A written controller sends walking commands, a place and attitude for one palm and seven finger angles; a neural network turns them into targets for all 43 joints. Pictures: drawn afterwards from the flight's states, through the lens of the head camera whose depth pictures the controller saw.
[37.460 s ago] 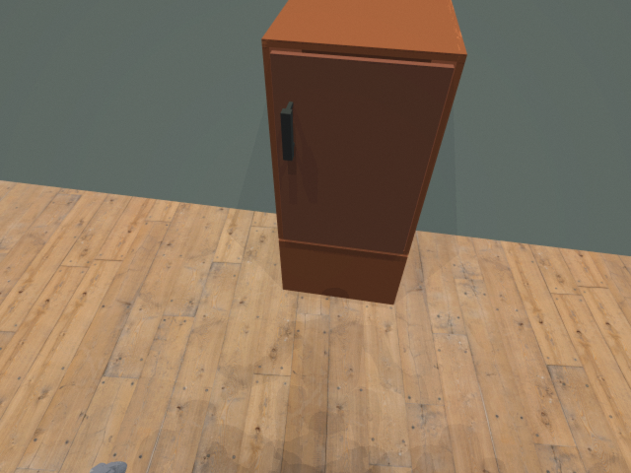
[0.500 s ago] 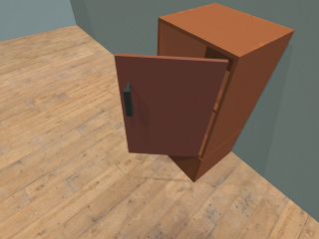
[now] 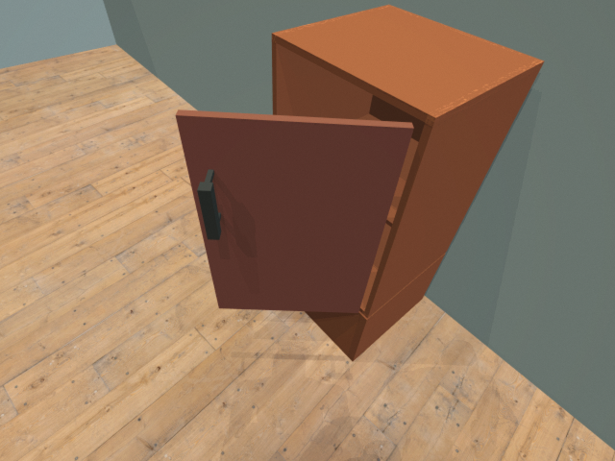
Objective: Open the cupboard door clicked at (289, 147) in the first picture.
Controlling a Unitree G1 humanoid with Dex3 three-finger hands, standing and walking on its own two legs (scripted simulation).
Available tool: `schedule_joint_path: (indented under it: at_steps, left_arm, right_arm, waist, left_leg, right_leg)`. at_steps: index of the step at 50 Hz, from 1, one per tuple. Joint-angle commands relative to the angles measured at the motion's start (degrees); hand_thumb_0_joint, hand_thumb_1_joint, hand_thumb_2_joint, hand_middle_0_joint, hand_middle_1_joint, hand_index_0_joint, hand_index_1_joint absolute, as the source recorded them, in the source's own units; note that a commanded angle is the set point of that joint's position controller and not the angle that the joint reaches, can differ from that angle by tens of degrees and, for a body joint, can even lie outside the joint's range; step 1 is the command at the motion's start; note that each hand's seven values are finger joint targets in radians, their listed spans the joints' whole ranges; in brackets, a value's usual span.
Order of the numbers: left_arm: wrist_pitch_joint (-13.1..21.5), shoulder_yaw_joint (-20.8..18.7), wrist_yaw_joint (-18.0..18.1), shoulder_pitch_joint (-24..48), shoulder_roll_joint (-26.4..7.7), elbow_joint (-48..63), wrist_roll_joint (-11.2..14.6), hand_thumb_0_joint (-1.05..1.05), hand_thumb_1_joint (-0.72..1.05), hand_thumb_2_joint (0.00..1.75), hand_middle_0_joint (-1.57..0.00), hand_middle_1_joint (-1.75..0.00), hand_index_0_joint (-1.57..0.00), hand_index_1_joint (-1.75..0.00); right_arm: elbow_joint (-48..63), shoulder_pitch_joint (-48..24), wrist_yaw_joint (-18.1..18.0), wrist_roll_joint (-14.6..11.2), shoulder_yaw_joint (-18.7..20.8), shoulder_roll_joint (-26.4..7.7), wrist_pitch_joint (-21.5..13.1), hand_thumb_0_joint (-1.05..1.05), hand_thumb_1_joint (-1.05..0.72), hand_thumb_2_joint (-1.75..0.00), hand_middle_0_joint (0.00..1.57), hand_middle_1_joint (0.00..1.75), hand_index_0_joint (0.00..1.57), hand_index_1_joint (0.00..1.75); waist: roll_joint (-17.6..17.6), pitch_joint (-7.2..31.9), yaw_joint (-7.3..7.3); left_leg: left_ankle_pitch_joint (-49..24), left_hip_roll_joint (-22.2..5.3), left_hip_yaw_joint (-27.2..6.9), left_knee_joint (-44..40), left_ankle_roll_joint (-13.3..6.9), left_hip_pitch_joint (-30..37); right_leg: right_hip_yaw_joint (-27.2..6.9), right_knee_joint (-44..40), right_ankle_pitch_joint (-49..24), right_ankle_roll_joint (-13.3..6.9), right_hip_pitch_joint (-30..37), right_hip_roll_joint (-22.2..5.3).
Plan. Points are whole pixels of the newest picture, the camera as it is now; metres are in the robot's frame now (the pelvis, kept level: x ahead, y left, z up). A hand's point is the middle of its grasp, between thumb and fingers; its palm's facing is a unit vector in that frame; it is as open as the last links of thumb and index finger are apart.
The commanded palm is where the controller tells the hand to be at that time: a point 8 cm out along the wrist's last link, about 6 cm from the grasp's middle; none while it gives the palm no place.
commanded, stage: come to a stop and stand still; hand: left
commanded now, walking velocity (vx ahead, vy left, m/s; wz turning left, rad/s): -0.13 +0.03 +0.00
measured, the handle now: (212, 204) +0.55 +0.21 -0.02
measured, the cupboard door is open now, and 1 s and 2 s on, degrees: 48 48 48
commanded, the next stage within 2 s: look again from close up in 1.52 s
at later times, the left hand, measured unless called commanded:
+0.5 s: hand out of the picture +0.07 +0.18 -0.18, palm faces +0.08 -0.98 -0.20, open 7.3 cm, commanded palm none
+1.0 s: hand out of the picture -0.01 +0.20 -0.16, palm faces -0.01 -0.99 -0.15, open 7.4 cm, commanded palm none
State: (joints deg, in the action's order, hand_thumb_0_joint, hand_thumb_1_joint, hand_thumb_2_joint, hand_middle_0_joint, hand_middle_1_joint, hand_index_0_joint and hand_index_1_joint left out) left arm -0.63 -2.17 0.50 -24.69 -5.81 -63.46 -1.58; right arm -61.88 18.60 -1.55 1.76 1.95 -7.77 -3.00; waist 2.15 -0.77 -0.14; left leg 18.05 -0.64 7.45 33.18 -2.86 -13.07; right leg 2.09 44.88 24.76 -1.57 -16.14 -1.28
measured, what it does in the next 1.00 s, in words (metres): steps on the spot: right foot, then left foot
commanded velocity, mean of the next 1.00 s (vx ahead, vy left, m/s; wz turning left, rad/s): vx -0.01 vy -0.03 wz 0.00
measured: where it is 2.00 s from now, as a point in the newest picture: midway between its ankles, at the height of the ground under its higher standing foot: outside the picture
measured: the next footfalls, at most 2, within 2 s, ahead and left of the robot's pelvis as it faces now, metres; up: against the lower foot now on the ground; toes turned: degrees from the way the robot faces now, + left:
right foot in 0.18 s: +0.13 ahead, -0.16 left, +0.00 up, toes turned -6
left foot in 0.52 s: +0.04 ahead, +0.10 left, +0.00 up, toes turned +3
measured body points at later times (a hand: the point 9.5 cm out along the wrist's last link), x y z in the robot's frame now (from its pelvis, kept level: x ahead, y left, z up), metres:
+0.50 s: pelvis +0.00 +0.00 +0.00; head +0.04 +0.01 +0.44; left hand +0.07 +0.23 -0.16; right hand +0.06 -0.25 -0.15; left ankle -0.01 +0.09 -0.72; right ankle +0.09 -0.15 -0.73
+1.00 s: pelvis -0.04 +0.02 +0.02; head -0.01 +0.04 +0.47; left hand -0.01 +0.25 -0.15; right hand -0.10 -0.20 -0.12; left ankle +0.00 +0.10 -0.73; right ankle -0.05 -0.15 -0.69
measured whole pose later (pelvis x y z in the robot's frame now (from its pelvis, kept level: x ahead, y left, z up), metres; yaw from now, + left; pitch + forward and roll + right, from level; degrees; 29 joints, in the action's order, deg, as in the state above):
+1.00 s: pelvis -0.04 +0.02 +0.02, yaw -1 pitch +1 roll -2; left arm -3.7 -3.4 0.2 -15.3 -10.5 -59.3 -1.4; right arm -62.3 22.5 -2.5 2.0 1.9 -6.9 -0.5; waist 1.7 -1.8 -3.2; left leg 6.9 -0.3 5.1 19.1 -3.8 -13.3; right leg 0.0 43.7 20.3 1.7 -20.1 -3.5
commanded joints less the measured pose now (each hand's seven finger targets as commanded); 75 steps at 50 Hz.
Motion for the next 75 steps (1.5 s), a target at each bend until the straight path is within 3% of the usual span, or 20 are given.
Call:
schedule_joint_path:
  at_steps: [1, 5, 8, 10, 14, 19, 24, 25, 26, 27, 28, 30, 36, 48, 53, 55, 57, 62, 67, 75]
  left_arm:
    - [1.9, -1.0, -0.4, 5.9, -3.5, 6.8, -0.3, 0.00, 0.90, 0.90, -0.20, -0.30, -0.20, -0.30]
    - [1.6, 0.0, 0.3, 3.6, -0.4, 5.4, 0.8, 0.00, 0.90, 0.90, -0.20, -0.30, -0.20, -0.30]
    - [1.9, -0.3, 1.2, -1.1, -3.7, 2.8, 0.7, 0.00, 0.90, 0.90, -0.20, -0.30, -0.20, -0.30]
    - [2.2, -1.0, 1.8, 0.1, -9.0, 3.7, 0.5, 0.00, 0.90, 0.90, -0.20, -0.30, -0.20, -0.30]
    - [1.9, -1.7, 2.7, 2.8, -11.0, 5.4, 0.3, 0.00, 0.90, 0.90, -0.20, -0.30, -0.20, -0.30]
    - [0.6, -3.3, 3.6, 7.8, -12.7, 8.8, -0.3, 0.00, 0.90, 0.90, -0.20, -0.30, -0.20, -0.30]
    - [-0.7, -3.2, 2.9, 13.7, -12.4, 11.5, -0.3, 0.00, 0.90, 0.90, -0.20, -0.30, -0.20, -0.30]
    - [-1.2, -2.6, 2.5, 13.3, -10.1, 11.8, 0.2, 0.00, 0.90, 0.90, -0.20, -0.30, -0.20, -0.30]
    - [-1.7, -1.8, 2.2, 12.5, -5.8, 12.6, 0.8, 0.00, 0.90, 0.90, -0.20, -0.30, -0.20, -0.30]
    - [-2.0, -1.5, 2.2, 13.8, -5.8, 13.0, 0.4, 0.00, 0.90, 0.90, -0.20, -0.30, -0.20, -0.30]
    - [-2.0, -1.8, 1.8, 13.6, -6.6, 12.3, 0.4, 0.00, 0.90, 0.90, -0.20, -0.30, -0.20, -0.30]
    - [-2.0, -2.3, 0.7, 10.9, -7.3, 9.4, -0.2, 0.00, 0.90, 0.90, -0.20, -0.30, -0.20, -0.30]
    - [-1.6, -2.7, -0.5, 8.9, -8.5, 8.6, -0.5, 0.00, 0.90, 0.90, -0.20, -0.30, -0.20, -0.30]
    - [-1.7, -0.8, -0.3, 10.1, -5.3, 8.2, 0.2, 0.00, 0.90, 0.90, -0.20, -0.30, -0.20, -0.30]
    - [-0.6, -0.5, 0.7, 3.9, -4.4, 4.6, 0.6, 0.00, 0.90, 0.90, -0.20, -0.30, -0.20, -0.30]
    - [0.2, -0.5, 1.6, 2.7, -6.8, 3.4, 0.5, 0.00, 0.90, 0.90, -0.20, -0.30, -0.20, -0.30]
    - [0.6, -0.3, 1.9, 5.8, -10.3, 4.1, 0.9, 0.00, 0.90, 0.90, -0.20, -0.30, -0.20, -0.30]
    - [1.8, 1.0, 1.8, 6.8, -6.3, 3.0, 1.4, 0.00, 0.90, 0.90, -0.20, -0.30, -0.20, -0.30]
    - [1.5, 1.1, 1.8, 4.1, -6.3, 1.9, 1.3, 0.00, 0.90, 0.90, -0.20, -0.30, -0.20, -0.30]
    - [1.9, 1.1, 1.9, 1.8, -5.3, 1.0, 1.0, 0.00, 0.90, 0.90, -0.20, -0.30, -0.20, -0.30]
  right_arm:
    - [-0.5, 8.0, -0.8, -0.3, 1.1, -6.6, -0.6, 0.00, -0.90, -0.90, 0.20, 0.30, 0.20, 0.30]
    - [0.4, 3.3, -1.3, -0.2, 0.4, -6.2, -0.6, 0.00, -0.90, -0.90, 0.20, 0.30, 0.20, 0.30]
    - [-0.6, 3.4, -1.2, -1.1, 0.6, -5.1, 0.6, 0.00, -0.90, -0.90, 0.20, 0.30, 0.20, 0.30]
    - [-0.2, 5.6, -0.8, -1.6, 0.9, -2.5, 1.9, 0.00, -0.90, -0.90, 0.20, 0.30, 0.20, 0.30]
    - [0.1, 4.5, -0.8, -1.5, 1.7, -1.7, 4.3, 0.00, -0.90, -0.90, 0.20, 0.30, 0.20, 0.30]
    - [2.5, 0.1, -0.1, -1.5, 2.4, -2.6, 5.1, 0.00, -0.90, -0.90, 0.20, 0.30, 0.20, 0.30]
    - [2.1, 5.7, 0.3, -1.4, 2.2, -1.8, 4.2, 0.00, -0.90, -0.90, 0.20, 0.30, 0.20, 0.30]
    - [2.0, 6.5, 0.3, -1.4, 2.2, -3.6, 3.7, 0.00, -0.90, -0.90, 0.20, 0.30, 0.20, 0.30]
    - [3.3, 4.3, 0.2, -0.6, 2.9, -8.0, 3.0, 0.00, -0.90, -0.90, 0.20, 0.30, 0.20, 0.30]
    - [5.5, 1.2, 0.1, 0.1, 2.8, -10.0, 3.3, 0.00, -0.90, -0.90, 0.20, 0.30, 0.20, 0.30]
    - [6.7, -3.1, -0.1, 0.5, 2.2, -9.8, 3.0, 0.00, -0.90, -0.90, 0.20, 0.30, 0.20, 0.30]
    - [6.7, -5.4, -0.7, 0.4, 1.8, -8.6, 2.5, 0.00, -0.90, -0.90, 0.20, 0.30, 0.20, 0.30]
    - [5.0, 2.8, -1.7, -0.2, 2.2, -8.4, 1.3, 0.00, -0.90, -0.90, 0.20, 0.30, 0.20, 0.30]
    - [1.4, 6.2, -1.3, 0.1, 2.1, -8.9, 1.9, 0.00, -0.90, -0.90, 0.20, 0.30, 0.20, 0.30]
    - [-0.4, 5.0, -0.7, -0.3, 2.2, -8.1, 2.8, 0.00, -0.90, -0.90, 0.20, 0.30, 0.20, 0.30]
    - [-1.1, 5.7, -0.4, -0.9, 1.3, -3.9, 3.0, 0.00, -0.90, -0.90, 0.20, 0.30, 0.20, 0.30]
    - [-0.9, 5.3, 0.0, -0.8, 0.0, -0.8, 3.5, 0.00, -0.90, -0.90, 0.20, 0.30, 0.20, 0.30]
    - [-3.9, 7.3, -0.1, -0.6, -0.3, -2.3, 3.1, 0.00, -0.90, -0.90, 0.20, 0.30, 0.20, 0.30]
    - [-3.9, 4.2, -0.3, -0.9, -0.5, -3.0, 3.1, 0.00, -0.90, -0.90, 0.20, 0.30, 0.20, 0.30]
    - [-3.5, 0.8, -0.6, -1.2, -0.3, -3.4, 3.0, 0.00, -0.90, -0.90, 0.20, 0.30, 0.20, 0.30]
  waist:
    - [-6.7, -10.7, -1.95]
    - [-7.3, -2.6, 0.71]
    - [-3.6, 0.0, 2.73]
    - [4.3, -0.4, 0.85]
    - [13.1, 2.8, 1.49]
    - [7.9, 4.6, 1.65]
    - [6.6, 4.8, -2.56]
    - [0.3, 3.4, -2.82]
    - [-17.2, -0.7, -2.48]
    - [-18.6, -3.9, -2.54]
    - [-15.0, -5.0, -1.06]
    - [-9.7, -6.7, 0.57]
    - [-6.5, -4.0, -1.80]
    - [-11.4, 0.0, -2.53]
    - [-6.9, 0.8, 0.66]
    - [0.3, -1.0, 0.72]
    - [5.3, -5.4, -1.06]
    - [3.4, -6.4, -1.88]
    - [-1.8, -7.6, -0.52]
    - [-1.0, -3.6, -0.42]
  left_leg:
    - [-4.6, -19.7, -21.6, -24.2, -9.2, 2.0]
    - [-35.1, -13.4, -7.5, -14.9, -6.1, 2.0]
    - [-22.3, -8.6, -4.5, -7.8, -0.7, -1.0]
    - [1.2, -2.8, -2.7, -4.4, 2.8, -6.7]
    - [14.0, -1.3, -3.4, 13.7, 4.3, -7.1]
    - [13.2, -0.5, -6.6, 21.9, 5.1, -10.4]
    - [-2.8, 0.4, -3.0, -3.8, 4.3, 5.6]
    - [-5.0, -2.0, -6.1, -10.8, 3.8, 8.8]
    - [-0.2, -13.2, -21.7, -19.5, 0.6, 2.5]
    - [3.9, -18.6, -27.7, -24.4, -3.0, -7.5]
    - [9.1, -18.9, -27.8, -26.3, -6.0, -11.6]
    - [12.2, -14.9, -23.6, -25.9, -3.7, -8.6]
    - [2.7, -15.3, -19.7, -24.3, -4.1, 5.8]
    - [0.5, -14.2, -17.8, -24.1, -5.5, 3.4]
    - [3.8, -10.7, -15.8, -19.1, -2.3, -4.1]
    - [4.3, -4.9, -9.8, -11.4, 1.6, -11.1]
    - [1.1, -2.0, -6.0, -6.2, 3.1, -6.8]
    - [-11.6, -4.2, -7.4, -9.2, 3.1, 1.0]
    - [-11.0, -4.7, -8.0, -11.1, 3.0, 0.1]
    - [-12.9, -5.1, -8.1, -11.0, 2.8, 3.9]
  right_leg:
    - [-2.8, 11.9, -2.3, 0.3, -19.4, -5.3]
    - [1.6, -6.5, -9.3, 2.0, -2.1, -3.2]
    - [0.9, -20.9, -27.5, 2.6, 9.6, -3.9]
    - [-9.0, -17.9, -50.1, -2.4, 11.4, -14.1]
    - [-11.6, -20.3, -65.8, -8.8, 11.4, -19.3]
    - [-9.9, -21.2, -54.3, -11.2, 10.8, -19.3]
    - [-6.8, -18.9, -23.5, -4.9, -2.0, -13.3]
    - [-4.2, -14.1, -12.6, -2.1, -6.2, -8.9]
    - [-0.2, -5.4, 2.9, 2.1, -12.7, -2.0]
    - [-2.6, 1.7, 5.6, 2.9, -10.1, 0.0]
    - [-6.1, 5.1, 1.9, 2.5, -7.7, -1.6]
    - [-6.7, 12.1, -5.1, 2.6, -10.8, -0.5]
    - [-6.8, 18.2, -10.4, 3.7, -20.0, -0.9]
    - [-1.0, -3.6, -2.6, 2.9, -6.5, -2.0]
    - [1.6, -22.2, -10.8, 2.2, 9.2, 0.0]
    - [-7.4, -28.6, -7.3, -0.1, 14.2, -7.1]
    - [-14.4, -35.7, 2.8, -4.1, 2.1, -14.9]
    - [-6.2, -29.0, -12.1, -1.9, -0.3, -6.0]
    - [-5.8, -28.4, -11.6, -0.5, 1.6, -4.6]
    - [-5.5, -27.8, -16.3, -0.1, 3.3, -4.9]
